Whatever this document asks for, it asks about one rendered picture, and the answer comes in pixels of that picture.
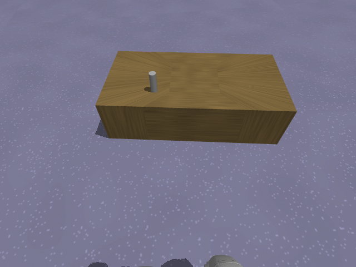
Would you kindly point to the can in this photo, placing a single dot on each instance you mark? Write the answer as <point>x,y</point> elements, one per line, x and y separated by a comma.
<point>153,82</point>

